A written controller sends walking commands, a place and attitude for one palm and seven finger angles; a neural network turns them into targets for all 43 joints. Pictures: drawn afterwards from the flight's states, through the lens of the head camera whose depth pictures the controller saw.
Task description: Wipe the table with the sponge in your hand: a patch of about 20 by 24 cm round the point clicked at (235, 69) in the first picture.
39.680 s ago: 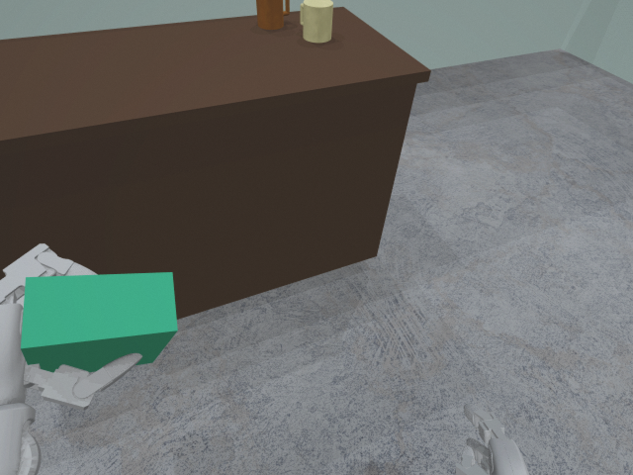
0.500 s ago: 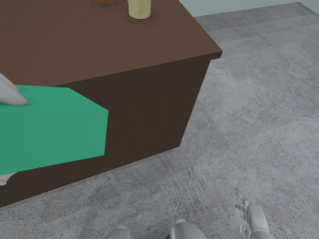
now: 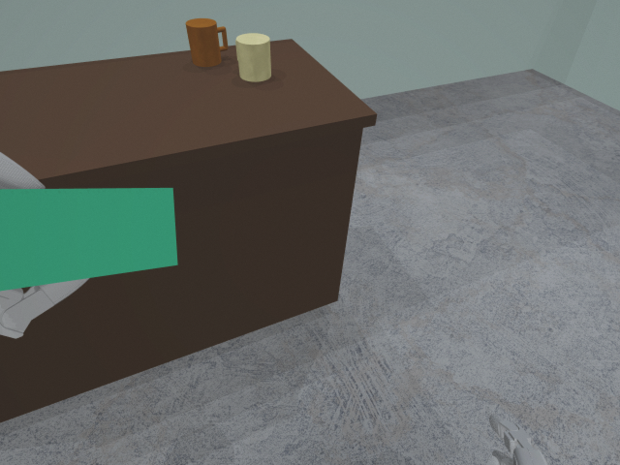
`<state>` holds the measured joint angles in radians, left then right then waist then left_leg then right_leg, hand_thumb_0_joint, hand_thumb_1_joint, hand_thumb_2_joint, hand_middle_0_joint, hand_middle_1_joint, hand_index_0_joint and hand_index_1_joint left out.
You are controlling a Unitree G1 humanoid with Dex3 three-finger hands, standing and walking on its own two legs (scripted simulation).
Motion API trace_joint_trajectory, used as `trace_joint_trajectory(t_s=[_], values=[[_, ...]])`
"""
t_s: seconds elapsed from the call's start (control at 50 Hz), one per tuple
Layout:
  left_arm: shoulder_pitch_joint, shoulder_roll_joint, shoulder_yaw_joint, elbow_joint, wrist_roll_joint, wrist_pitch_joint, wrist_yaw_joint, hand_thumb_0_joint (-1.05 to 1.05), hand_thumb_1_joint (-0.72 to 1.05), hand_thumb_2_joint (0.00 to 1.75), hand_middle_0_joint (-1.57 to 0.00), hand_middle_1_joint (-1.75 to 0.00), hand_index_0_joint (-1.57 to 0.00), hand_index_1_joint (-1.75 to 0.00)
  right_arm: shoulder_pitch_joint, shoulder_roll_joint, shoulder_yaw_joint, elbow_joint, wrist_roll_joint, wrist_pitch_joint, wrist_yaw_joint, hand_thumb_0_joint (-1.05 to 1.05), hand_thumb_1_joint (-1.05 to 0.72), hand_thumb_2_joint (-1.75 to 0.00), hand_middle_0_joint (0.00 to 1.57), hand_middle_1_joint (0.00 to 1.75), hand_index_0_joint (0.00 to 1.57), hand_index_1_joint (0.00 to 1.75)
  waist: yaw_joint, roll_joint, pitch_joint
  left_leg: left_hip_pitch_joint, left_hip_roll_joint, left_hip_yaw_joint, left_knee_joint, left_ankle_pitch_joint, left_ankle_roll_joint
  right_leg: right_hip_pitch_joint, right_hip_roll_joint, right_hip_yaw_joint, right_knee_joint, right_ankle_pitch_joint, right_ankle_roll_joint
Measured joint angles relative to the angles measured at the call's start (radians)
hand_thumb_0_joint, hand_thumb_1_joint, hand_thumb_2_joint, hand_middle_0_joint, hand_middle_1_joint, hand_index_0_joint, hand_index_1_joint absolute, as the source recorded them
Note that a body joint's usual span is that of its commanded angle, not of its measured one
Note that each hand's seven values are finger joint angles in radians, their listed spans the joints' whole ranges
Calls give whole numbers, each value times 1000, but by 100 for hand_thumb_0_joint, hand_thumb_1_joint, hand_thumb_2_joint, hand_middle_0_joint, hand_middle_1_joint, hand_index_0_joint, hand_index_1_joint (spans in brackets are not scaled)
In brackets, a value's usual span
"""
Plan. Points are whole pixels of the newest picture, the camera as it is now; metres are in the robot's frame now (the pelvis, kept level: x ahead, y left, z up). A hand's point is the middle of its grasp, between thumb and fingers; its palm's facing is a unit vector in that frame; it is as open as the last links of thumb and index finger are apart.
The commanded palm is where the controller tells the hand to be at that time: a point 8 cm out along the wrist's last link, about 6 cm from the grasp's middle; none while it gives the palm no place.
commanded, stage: stop stepping back and stand still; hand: left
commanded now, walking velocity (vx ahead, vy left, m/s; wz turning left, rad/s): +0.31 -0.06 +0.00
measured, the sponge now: (94, 226) +0.23 +0.18 +0.27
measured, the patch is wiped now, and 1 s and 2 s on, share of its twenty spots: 0.90 0.90 0.90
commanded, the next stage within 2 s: stand and wait in 1.66 s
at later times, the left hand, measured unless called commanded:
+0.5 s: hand (4, 223) +0.19 +0.20 +0.31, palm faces +0.60 -0.70 -0.38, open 9.8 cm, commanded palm +0.13 +0.26 +0.30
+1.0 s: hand out of the picture +0.24 +0.25 +0.30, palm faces +0.58 -0.70 -0.41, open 9.8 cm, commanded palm +0.17 +0.29 +0.30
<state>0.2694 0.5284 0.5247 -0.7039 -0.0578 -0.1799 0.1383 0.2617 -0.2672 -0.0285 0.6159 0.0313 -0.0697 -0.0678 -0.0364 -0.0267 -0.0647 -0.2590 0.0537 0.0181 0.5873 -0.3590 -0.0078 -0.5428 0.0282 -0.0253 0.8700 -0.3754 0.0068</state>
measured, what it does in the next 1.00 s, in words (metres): steps on the spot: right foot, then left foot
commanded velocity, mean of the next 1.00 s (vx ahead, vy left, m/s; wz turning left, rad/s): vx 0.05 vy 0.04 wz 0.00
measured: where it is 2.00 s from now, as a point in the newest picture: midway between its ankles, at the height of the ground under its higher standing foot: outside the picture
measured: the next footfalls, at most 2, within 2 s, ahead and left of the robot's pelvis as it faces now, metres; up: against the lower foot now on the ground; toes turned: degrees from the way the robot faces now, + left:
right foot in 0.16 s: +0.05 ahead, -0.11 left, +0.00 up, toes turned +2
left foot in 0.44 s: +0.03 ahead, +0.12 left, +0.00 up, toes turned +6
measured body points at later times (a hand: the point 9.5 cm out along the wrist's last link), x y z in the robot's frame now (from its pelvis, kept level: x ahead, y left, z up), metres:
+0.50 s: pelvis -0.01 -0.04 +0.00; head -0.01 -0.05 +0.45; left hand +0.16 +0.24 +0.33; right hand +0.19 -0.27 -0.09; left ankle -0.01 +0.12 -0.73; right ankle +0.01 -0.11 -0.73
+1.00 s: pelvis +0.02 +0.00 +0.01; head +0.05 +0.00 +0.46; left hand +0.20 +0.29 +0.32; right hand +0.22 -0.21 -0.08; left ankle -0.01 +0.12 -0.73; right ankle +0.01 -0.11 -0.73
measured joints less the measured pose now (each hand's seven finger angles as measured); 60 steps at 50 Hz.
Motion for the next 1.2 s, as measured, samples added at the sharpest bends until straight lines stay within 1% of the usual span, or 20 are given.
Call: trace_joint_trajectory(t_s=[0.04, 0.06, 0.1, 0.14, 0.16, 0.22, 0.28, 0.32, 0.38, 0.44, 0.5, 0.56, 0.62, 0.7, 0.8, 0.86, 0.92, 1.04, 1.14, 1.2], values=[[-60, -12, 7, 68, 11, 11, 8, 0, -54, 107, -80, -141, -81, -138, 33, 11, 4, 12, 8, -12, 10, 1, -91, -90, 20, 30, 20, 30, 10, 9, -32, -4, 6, -10, -6, 8, 5, -14, 10, -9, 152, -21, 2], [-89, -22, 9, 107, 14, 15, 12, 0, -54, 107, -80, -141, -81, -138, 46, 16, 9, 19, 12, -18, 13, 1, -91, -90, 20, 30, 20, 30, 11, 18, -47, -8, 15, -13, -9, 10, 8, -2, 8, -17, 167, -29, -1], [-132, -41, 10, 181, 10, 29, 19, 0, -53, 107, -80, -141, -81, -138, 63, 28, 25, 29, 13, -22, 14, 1, -91, -90, 20, 30, 20, 30, 7, 39, -63, -18, 35, -14, -6, 15, 0, 69, -4, -33, 63, -47, -6], [-159, -52, 4, 230, 4, 57, 23, 0, -53, 107, -79, -142, -80, -138, 67, 41, 44, 26, 10, -19, 11, 1, -90, -90, 20, 30, 20, 30, 4, 50, -59, -44, 46, -16, 47, -24, -12, 177, -15, -40, -128, -44, -12], [-169, -54, -3, 239, 4, 69, 21, 0, -53, 107, -79, -142, -80, -138, 62, 44, 51, 21, 8, -19, 12, 1, -90, -90, 20, 30, 20, 30, 6, 52, -50, -75, 49, -17, 109, -70, 0, 213, -17, -36, -205, -14, -25], [-133, -135, -66, 211, 8, 74, -7, 0, -53, 107, -79, -142, -80, -139, 0, 33, 49, 65, 3, -3, 24, 1, -90, -90, 20, 30, 20, 30, 19, 105, 5, -189, 32, -72, 424, -89, 23, 210, 11, -65, -179, 27, -75], [-15, -157, -99, 95, 3, 51, -40, 0, -53, 107, -79, -142, -80, -139, -40, 42, 42, 68, 0, 9, 42, 1, -90, -90, 20, 30, 20, 30, 26, 85, 37, -238, -4, -44, 523, 2, 23, 234, 10, -46, -240, 64, -84], [48, -120, -84, 18, -1, 25, -45, 0, -53, 107, -79, -142, -80, -138, -49, 56, 41, 43, -3, 10, 41, 1, -90, -90, 20, 30, 21, 30, 26, 48, 52, -219, -11, -8, 419, 37, 26, 246, -1, -30, -284, 91, -84], [56, -45, -46, -41, -3, -11, -25, 0, -54, 107, -80, -141, -81, -138, -47, 59, 38, 10, -7, 0, 26, 1, -90, -90, 20, 30, 21, 30, 35, 8, 59, -120, -15, 36, 145, 37, 38, 251, -17, -22, -307, 103, -83], [-21, -7, -22, -7, -7, -35, 0, 0, -54, 107, -80, -141, -81, -138, -49, 23, 26, -4, -6, -13, 12, 1, -90, -90, 20, 30, 21, 30, 37, 44, 44, -33, -1, 12, -40, 2, 55, 233, 0, -47, -277, 78, -78], [-103, -16, -8, 96, -5, -17, 12, 0, -54, 107, -80, -141, -81, -138, -71, 9, 14, 7, 11, 2, 9, 1, -90, -90, 20, 30, 20, 30, 43, 63, 50, -35, 8, 7, 1, 63, 5, 251, 5, -48, -260, 55, -68], [-133, -43, -5, 186, -5, 19, 14, 0, -54, 107, -80, -142, -81, -138, -72, 3, 14, 6, 23, 11, 14, 1, -91, -90, 20, 30, 20, 30, 30, 85, 40, -41, 15, -8, 43, 41, 21, 281, 17, -55, -288, 53, -74], [-93, -74, -10, 200, -6, 39, 9, 0, -53, 107, -79, -142, -80, -138, -80, 10, 16, 4, 22, 15, 27, 1, -91, -90, 20, 30, 20, 30, 14, 69, 57, -20, 6, -2, 38, 57, 20, 309, 11, -42, -315, 57, -67], [24, -99, -37, 86, 0, 47, -3, 0, -53, 107, -79, -142, -80, -139, -85, 22, 23, -21, 7, 3, 33, 1, -91, -90, 20, 30, 20, 30, -3, 37, 89, 23, -3, 14, -44, 40, -21, 311, 0, -24, -328, 56, -47], [118, -27, -14, -93, 2, 18, 0, 0, -53, 107, -79, -142, -80, -138, -101, 54, 34, -35, -1, -15, 39, 1, -91, -90, 20, 30, 20, 30, 11, -1, 134, 15, -2, 31, -40, 38, -11, 302, 1, -8, -335, 66, -34], [92, 26, 27, -116, -3, -8, 10, 0, -54, 107, -80, -141, -81, -138, -108, 67, 41, -27, 0, -16, 41, 1, -91, -90, 20, 30, 20, 30, 23, 1, 138, 14, -3, 31, -35, 33, -7, 310, 1, -7, -347, 67, -31], [26, 41, 58, -64, -6, -21, 17, 0, -54, 107, -80, -141, -81, -138, -118, 75, 49, -10, 4, -5, 43, 1, -90, -90, 20, 30, 20, 30, 29, 22, 127, 20, 0, 29, -33, 29, -4, 327, 4, -9, -369, 73, -28], [-49, -28, 53, 100, -13, 18, 14, 0, -53, 107, -79, -142, -80, -138, -122, 78, 62, -2, 9, 21, 45, 1, -90, -90, 20, 30, 21, 30, 19, 68, 86, 33, 5, 31, -48, 37, 2, 355, 9, -7, -420, 103, -21], [14, -97, -15, 92, -11, 55, 0, 0, -53, 107, -79, -142, -80, -139, -111, 68, 62, -15, 1, 22, 40, 1, -90, -90, 21, 30, 21, 30, 11, 63, 73, 32, -2, 40, -70, 58, 9, 350, 4, 2, -435, 123, -16], [65, -99, -46, 28, -8, 53, -6, 0, -53, 107, -79, -142, -80, -139, -106, 64, 60, -16, -7, 13, 34, 1, -90, -90, 21, 30, 21, 30, 14, 40, 77, 29, -7, 43, -82, 73, 11, 339, -2, 4, -433, 131, -16]])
